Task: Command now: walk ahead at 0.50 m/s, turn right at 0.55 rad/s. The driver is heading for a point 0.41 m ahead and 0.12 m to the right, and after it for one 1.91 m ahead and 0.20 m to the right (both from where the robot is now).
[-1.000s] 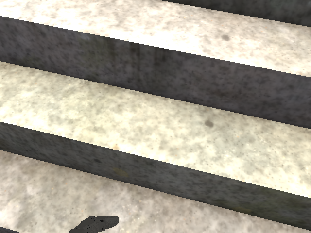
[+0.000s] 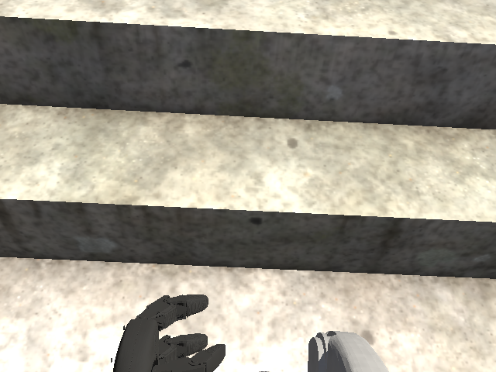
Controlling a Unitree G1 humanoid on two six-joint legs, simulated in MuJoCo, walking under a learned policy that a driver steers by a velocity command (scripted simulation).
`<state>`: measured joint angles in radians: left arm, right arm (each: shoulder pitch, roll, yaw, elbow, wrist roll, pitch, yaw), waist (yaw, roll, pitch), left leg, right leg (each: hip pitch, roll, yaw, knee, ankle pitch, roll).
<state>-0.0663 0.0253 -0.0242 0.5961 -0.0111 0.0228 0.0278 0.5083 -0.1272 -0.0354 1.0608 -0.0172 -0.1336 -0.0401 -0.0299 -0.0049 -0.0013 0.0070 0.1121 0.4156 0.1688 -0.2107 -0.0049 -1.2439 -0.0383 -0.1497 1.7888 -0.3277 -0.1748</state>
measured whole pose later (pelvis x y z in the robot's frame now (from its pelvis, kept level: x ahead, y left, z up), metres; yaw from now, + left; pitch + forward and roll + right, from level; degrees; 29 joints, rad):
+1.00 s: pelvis +0.47 -0.12 +0.39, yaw -20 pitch +5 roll +0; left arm -0.13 0.05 -0.03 0.48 0.05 -0.03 -0.01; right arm 0.55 -0.10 -0.06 1.02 -0.03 -0.14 -0.05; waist -0.13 -0.02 0.03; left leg -0.06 0.04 0.05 0.28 -0.30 0.03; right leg -1.41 -0.15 -0.01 2.06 -0.41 -0.12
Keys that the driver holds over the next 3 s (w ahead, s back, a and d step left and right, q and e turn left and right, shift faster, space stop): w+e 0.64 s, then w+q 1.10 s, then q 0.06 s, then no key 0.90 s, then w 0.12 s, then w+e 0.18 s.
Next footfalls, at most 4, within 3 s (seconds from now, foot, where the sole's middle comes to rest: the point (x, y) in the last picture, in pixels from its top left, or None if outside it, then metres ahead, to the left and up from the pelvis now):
0.06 right None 0.19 -0.07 -0.59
0.58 left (234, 319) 0.45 0.03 -0.39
1.10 right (446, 174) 0.66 -0.38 -0.19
1.62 left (351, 4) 0.91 -0.19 0.01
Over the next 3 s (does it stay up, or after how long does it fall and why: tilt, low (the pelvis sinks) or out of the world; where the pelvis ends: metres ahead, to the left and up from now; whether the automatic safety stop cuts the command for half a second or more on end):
stays up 1.14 -0.17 0.98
